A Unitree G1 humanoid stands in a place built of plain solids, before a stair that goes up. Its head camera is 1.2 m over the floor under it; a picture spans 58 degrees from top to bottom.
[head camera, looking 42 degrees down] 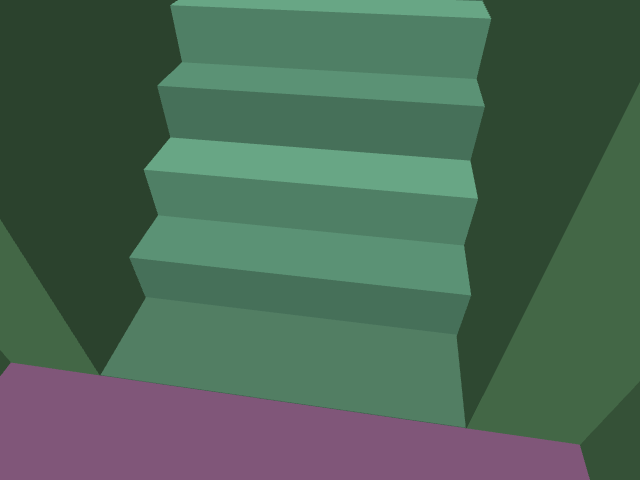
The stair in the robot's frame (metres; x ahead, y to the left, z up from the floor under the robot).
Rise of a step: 0.20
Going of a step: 0.22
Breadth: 1.10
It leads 9 degrees to the right of straight ahead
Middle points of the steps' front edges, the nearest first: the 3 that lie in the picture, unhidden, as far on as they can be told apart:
0.94 0.09 0.20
1.17 0.05 0.40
1.39 0.02 0.60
